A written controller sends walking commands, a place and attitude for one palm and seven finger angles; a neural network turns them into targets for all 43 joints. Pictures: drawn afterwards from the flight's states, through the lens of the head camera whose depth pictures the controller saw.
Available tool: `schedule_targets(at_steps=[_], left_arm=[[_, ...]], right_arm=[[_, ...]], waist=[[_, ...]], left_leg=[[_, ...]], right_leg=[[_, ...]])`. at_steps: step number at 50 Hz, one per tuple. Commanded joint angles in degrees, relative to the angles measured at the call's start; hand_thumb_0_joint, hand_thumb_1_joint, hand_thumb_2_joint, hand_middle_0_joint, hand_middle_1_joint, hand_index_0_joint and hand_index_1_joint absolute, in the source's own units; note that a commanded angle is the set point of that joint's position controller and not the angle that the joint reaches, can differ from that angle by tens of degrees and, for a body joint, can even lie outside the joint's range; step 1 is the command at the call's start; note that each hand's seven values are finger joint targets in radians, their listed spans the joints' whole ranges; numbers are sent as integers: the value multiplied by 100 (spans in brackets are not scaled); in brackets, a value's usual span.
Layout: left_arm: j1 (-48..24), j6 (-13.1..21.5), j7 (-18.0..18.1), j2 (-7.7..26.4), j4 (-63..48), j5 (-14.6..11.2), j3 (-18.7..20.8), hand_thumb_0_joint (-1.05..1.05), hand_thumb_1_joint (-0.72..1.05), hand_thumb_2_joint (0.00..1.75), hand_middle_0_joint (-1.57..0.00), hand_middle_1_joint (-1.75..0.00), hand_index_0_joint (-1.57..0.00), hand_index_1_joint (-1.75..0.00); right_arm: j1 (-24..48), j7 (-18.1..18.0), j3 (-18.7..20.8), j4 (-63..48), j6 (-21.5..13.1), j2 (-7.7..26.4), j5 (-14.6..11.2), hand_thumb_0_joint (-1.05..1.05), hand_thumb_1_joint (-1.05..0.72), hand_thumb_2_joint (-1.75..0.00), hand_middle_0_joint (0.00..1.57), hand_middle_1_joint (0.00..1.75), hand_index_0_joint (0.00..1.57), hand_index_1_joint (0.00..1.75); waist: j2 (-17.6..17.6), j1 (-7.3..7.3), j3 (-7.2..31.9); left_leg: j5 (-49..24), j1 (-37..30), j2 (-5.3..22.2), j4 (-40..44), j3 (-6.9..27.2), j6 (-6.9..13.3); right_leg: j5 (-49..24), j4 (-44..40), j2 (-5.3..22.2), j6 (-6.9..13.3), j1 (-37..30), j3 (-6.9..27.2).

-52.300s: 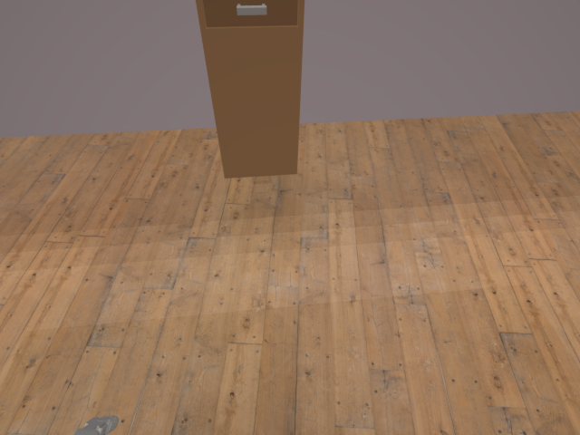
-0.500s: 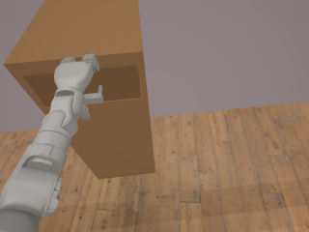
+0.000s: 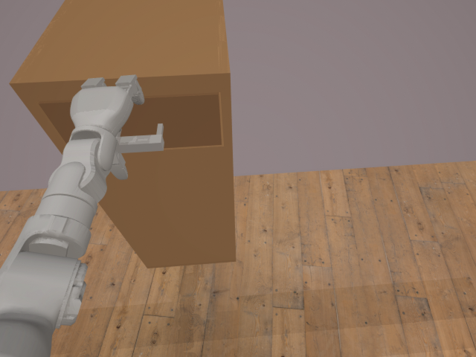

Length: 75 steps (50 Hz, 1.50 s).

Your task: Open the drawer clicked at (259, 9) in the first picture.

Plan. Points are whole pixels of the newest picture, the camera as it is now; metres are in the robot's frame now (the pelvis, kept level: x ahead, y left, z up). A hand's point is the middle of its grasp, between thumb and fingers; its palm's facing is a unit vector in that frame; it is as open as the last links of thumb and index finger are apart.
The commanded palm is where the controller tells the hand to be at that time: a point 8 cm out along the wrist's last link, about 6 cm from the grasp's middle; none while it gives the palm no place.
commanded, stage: move the hooked fingers above the handle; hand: left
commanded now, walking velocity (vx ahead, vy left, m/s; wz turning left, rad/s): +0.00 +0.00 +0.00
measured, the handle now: (137, 136) +0.52 +0.21 +0.06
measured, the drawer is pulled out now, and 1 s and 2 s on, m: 0.00 0.00 0.00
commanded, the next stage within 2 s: none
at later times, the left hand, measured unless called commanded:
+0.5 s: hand (121, 130) +0.47 +0.21 +0.12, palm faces +0.09 -0.05 -0.99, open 13.8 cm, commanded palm +0.44 +0.22 +0.17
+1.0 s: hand (117, 137) +0.46 +0.21 +0.11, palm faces +0.07 -0.03 -1.00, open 13.8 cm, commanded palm +0.44 +0.22 +0.17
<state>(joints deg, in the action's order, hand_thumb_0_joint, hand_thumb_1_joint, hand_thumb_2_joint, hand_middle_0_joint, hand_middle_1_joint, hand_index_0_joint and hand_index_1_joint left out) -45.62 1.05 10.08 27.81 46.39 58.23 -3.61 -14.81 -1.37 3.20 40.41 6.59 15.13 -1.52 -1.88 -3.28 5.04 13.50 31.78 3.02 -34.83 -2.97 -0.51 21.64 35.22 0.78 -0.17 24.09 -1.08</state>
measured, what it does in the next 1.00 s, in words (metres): stands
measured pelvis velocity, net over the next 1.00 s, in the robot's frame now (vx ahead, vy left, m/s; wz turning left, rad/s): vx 0.00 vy -0.01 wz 0.01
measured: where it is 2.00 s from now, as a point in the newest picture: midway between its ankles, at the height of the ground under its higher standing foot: outside the picture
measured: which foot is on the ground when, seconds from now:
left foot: down 0.00-1.00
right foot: down 0.00-1.00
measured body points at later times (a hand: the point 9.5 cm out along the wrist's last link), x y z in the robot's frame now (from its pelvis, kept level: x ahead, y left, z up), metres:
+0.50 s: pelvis +0.00 +0.00 +0.00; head +0.05 -0.01 +0.45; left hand +0.46 +0.21 +0.17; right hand +0.07 -0.27 -0.13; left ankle +0.03 +0.13 -0.72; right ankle -0.05 -0.12 -0.72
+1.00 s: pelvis +0.00 -0.01 +0.00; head +0.04 -0.02 +0.45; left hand +0.45 +0.21 +0.17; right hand +0.07 -0.28 -0.13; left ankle +0.03 +0.13 -0.72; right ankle -0.05 -0.12 -0.72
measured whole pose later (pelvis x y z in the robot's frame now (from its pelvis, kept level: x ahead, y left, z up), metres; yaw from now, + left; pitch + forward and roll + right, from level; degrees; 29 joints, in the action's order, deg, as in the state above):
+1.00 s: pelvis +0.00 -0.01 +0.00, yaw +0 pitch +10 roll +0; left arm -42.7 3.1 8.1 28.3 44.3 58.2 -4.0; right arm -16.7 -2.0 3.5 40.5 6.8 14.9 -1.9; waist -2.5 -2.6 4.9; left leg 13.7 30.9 3.2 -35.2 -2.3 -1.0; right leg 22.2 35.8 0.4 0.3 23.1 -1.6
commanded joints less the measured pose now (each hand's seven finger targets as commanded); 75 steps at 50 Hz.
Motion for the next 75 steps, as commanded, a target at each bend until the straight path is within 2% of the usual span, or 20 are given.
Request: schedule_targets(at_steps=[1,2,5,11,13,17,19,23,29,35,39,43,49,54,57,61,65,68,71,75], left_arm=[[-2432,-833,117,1710,-422,70,551,0,-50,30,-30,-120,-30,-120],[-2369,-903,-74,1383,-457,7,251,0,-50,30,-30,-120,-30,-120],[-2131,-886,-434,1893,-189,-73,635,0,-50,30,-30,-120,-30,-120],[-2207,-30,-914,1441,-1088,-181,228,0,-50,30,-30,-120,-30,-120],[-2631,298,-831,1195,-1545,-232,48,0,-50,30,-30,-120,-30,-120],[-3020,581,-388,1476,-1804,-232,369,0,-50,30,-30,-120,-30,-120],[-3100,499,-93,1478,-1803,-179,454,0,-50,30,-30,-120,-30,-120],[-2969,-102,320,1590,-1045,-38,651,0,-50,30,-30,-120,-30,-120],[-2566,-951,-141,1310,-243,-1,220,0,-50,30,-30,-120,-30,-120],[-2181,-689,-747,1284,-279,-107,128,0,-50,30,-30,-120,-30,-120],[-2455,29,-783,1471,-1106,-133,298,0,-50,30,-30,-120,-30,-120],[-2673,494,-331,1676,-1828,-107,601,0,-50,30,-30,-120,-30,-120],[-2912,-81,267,1622,-1286,-27,590,0,-50,30,-30,-120,-30,-120],[-2592,-719,-168,867,-804,-143,-126,0,-50,30,-30,-120,-30,-120],[-2266,-729,-656,619,-1132,-294,-368,0,-50,30,-30,-120,-30,-120],[-2035,-326,-909,961,-1609,-343,-49,0,-50,30,-30,-120,-30,-120],[-2249,87,-490,1879,-1797,-199,866,0,-50,30,-30,-120,-30,-120],[-2504,47,23,1900,-1777,-16,983,0,-50,30,-30,-120,-30,-120],[-2359,-259,317,2068,-1486,113,1090,0,-50,30,-30,-120,-30,-120],[-2467,-811,-15,868,-960,-31,-63,0,-50,30,-30,-120,-30,-120]], right_arm=[[-235,-18,239,-463,-34,839,-25,0,-90,-90,20,30,20,30],[-242,-15,245,-511,-1,846,-49,0,-90,-90,20,30,20,30],[-203,-109,181,-570,98,903,-71,0,-90,-90,20,30,20,30],[-184,-248,219,-769,54,815,-75,0,-90,-90,20,30,20,30],[-270,-258,262,-733,-9,758,-55,0,-90,-90,20,30,20,30],[-422,-207,299,-583,-88,736,-26,0,-90,-90,20,30,20,30],[-447,-140,327,-489,-123,726,-9,0,-90,-90,20,30,20,30],[-446,-20,312,-335,-124,757,11,0,-90,-90,20,30,20,30],[-332,-16,246,-461,20,846,-52,0,-90,-90,20,30,20,30],[-175,-168,173,-694,95,860,-85,0,-90,-90,20,30,20,30],[-182,-260,196,-792,29,775,-64,0,-90,-90,20,30,20,30],[-245,-233,263,-737,-65,690,-25,0,-90,-90,20,30,20,30],[-332,-81,305,-412,-157,754,-30,0,-90,-90,20,30,20,30],[-281,-24,311,-441,-67,797,-60,0,-90,-90,20,30,20,30],[-150,-51,300,-583,7,830,-62,0,-90,-90,20,30,20,30],[-28,-125,248,-700,54,785,-60,0,-90,-90,20,30,20,30],[-10,-161,202,-707,42,738,-33,0,-90,-90,20,30,20,30],[22,-130,191,-666,-42,638,-29,0,-90,-90,20,30,20,30],[55,-108,209,-594,-98,668,-15,0,-90,-90,20,30,20,30],[-43,-54,266,-545,-94,739,-80,0,-90,-90,20,30,20,30]], waist=[[-61,131,2470],[8,64,2331],[696,119,1919],[468,-9,1654],[116,-101,1666],[-147,-107,1959],[-467,-64,2185],[-364,10,2256],[156,30,2131],[736,-2,1562],[392,21,1695],[-198,61,2101],[-295,-32,2164],[-11,-111,2179],[282,-99,2146],[416,23,1943],[213,256,1835],[-199,300,1932],[-172,320,2352],[130,-125,2078]], left_leg=[[-1990,-1857,-361,63,-136,258],[-1910,-1873,-366,93,-145,275],[-1606,-1595,-367,229,-152,336],[-1424,-1846,-388,242,-88,391],[-1396,-2094,-376,189,-12,383],[-1588,-2238,-385,44,101,340],[-1786,-2405,-370,-17,121,281],[-1791,-2208,-343,3,83,233],[-1619,-1811,-347,112,-97,283],[-1244,-1603,-363,272,-137,361],[-1239,-1741,-389,220,-70,379],[-1639,-2073,-417,44,2,360],[-1632,-2083,-388,5,2,279],[-1783,-2136,-389,15,-64,308],[-1958,-2178,-410,38,-65,352],[-1993,-2125,-430,98,-14,380],[-1848,-1949,-403,138,19,340],[-1835,-1915,-392,125,22,268],[-1879,-1972,-382,109,-61,251],[-1702,-2148,-345,99,-78,291]], right_leg=[[-2580,-346,-310,151,-517,-94],[-2568,-405,-312,128,-441,-107],[-2460,-550,-266,86,-668,-65],[-2288,-646,-265,79,-383,42],[-1995,-631,-294,114,-55,35],[-1925,-486,-346,156,99,-6],[-1906,-398,-378,193,236,-64],[-1862,-347,-403,206,181,-151],[-2183,-439,-328,132,-219,-107],[-2131,-645,-231,77,-413,-13],[-2106,-574,-243,87,-350,73],[-2225,-433,-311,147,-247,62],[-2039,-400,-360,161,-5,-52],[-2411,-459,-342,127,-137,-72],[-2834,-486,-316,101,-334,-45],[-2899,-492,-292,104,-474,-10],[-2417,-431,-303,169,-491,-30],[-2180,-330,-339,203,-321,-74],[-2307,-331,-327,179,-551,-48],[-2199,-495,-332,127,-177,-110]])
